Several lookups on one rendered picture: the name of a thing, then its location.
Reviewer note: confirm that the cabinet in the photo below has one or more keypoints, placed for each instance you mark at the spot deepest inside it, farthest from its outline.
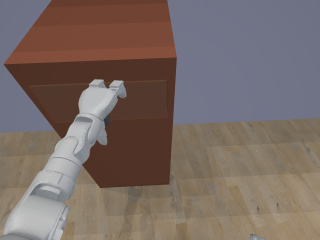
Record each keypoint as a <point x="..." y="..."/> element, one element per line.
<point x="77" y="41"/>

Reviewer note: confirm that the robot left forearm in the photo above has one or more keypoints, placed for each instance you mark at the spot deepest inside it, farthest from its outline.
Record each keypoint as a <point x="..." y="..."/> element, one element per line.
<point x="57" y="180"/>

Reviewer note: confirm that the handle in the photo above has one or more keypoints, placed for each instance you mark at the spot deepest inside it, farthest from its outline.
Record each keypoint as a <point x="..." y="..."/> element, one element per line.
<point x="107" y="120"/>

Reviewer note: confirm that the drawer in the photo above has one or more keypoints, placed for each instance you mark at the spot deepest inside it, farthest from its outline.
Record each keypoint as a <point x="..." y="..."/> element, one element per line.
<point x="144" y="99"/>

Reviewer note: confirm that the robot left upper arm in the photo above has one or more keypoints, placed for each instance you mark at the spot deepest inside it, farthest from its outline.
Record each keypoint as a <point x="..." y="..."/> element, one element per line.
<point x="39" y="218"/>

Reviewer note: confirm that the left robot hand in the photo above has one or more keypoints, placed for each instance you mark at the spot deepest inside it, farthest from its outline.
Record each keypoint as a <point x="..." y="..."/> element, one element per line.
<point x="99" y="101"/>

